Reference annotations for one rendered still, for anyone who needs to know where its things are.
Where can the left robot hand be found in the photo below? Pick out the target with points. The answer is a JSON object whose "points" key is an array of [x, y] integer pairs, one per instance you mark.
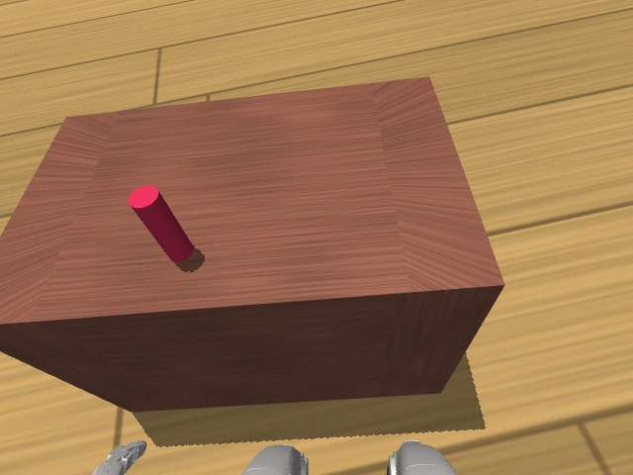
{"points": [[121, 458]]}

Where can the can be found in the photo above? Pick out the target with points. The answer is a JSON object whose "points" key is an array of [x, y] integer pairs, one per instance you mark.
{"points": [[151, 208]]}

